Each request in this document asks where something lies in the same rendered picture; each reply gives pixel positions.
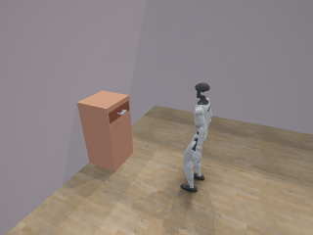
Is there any robot left upper arm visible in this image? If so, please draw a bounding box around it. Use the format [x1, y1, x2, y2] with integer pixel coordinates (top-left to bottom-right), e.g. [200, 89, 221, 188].
[195, 106, 207, 132]

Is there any robot right upper arm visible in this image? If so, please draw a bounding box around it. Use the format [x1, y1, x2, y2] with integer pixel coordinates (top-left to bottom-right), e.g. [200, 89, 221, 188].
[206, 98, 212, 119]

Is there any right robot shin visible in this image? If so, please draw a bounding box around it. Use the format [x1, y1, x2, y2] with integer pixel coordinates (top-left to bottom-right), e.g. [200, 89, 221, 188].
[192, 160, 201, 176]

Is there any right robot foot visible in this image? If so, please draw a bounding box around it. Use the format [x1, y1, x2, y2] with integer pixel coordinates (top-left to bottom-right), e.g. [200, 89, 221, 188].
[193, 172, 204, 181]

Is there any drawer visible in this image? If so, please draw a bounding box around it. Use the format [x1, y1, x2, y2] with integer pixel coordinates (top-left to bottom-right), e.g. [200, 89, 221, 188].
[109, 101, 129, 123]

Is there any left robot forearm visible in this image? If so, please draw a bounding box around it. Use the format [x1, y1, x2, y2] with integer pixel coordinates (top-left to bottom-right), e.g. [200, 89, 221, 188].
[196, 127, 205, 152]

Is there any left robot hand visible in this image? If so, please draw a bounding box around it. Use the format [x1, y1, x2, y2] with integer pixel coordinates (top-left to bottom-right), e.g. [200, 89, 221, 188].
[192, 151, 201, 163]

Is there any cabinet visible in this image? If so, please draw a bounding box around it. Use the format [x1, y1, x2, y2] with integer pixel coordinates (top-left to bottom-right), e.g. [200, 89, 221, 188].
[77, 90, 133, 172]

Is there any handle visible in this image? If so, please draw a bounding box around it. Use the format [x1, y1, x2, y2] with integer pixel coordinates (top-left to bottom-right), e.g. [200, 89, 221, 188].
[118, 110, 127, 116]

